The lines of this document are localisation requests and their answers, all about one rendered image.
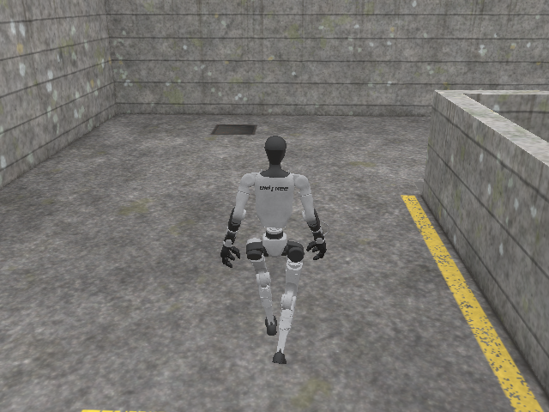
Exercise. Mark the robot right upper arm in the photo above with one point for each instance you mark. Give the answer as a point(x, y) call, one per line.
point(302, 183)

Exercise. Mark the robot right forearm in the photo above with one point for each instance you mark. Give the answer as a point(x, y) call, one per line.
point(316, 229)

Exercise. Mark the robot left hand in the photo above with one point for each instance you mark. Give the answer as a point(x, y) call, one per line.
point(225, 254)

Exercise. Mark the robot left forearm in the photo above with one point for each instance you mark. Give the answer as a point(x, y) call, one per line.
point(231, 231)

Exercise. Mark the robot right hand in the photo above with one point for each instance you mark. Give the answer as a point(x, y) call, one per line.
point(317, 247)

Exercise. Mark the humanoid robot head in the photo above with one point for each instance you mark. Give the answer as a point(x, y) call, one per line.
point(275, 148)

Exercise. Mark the humanoid robot torso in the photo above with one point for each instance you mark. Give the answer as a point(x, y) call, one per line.
point(274, 207)

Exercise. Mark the robot left upper arm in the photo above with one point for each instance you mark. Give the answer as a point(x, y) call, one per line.
point(248, 180)

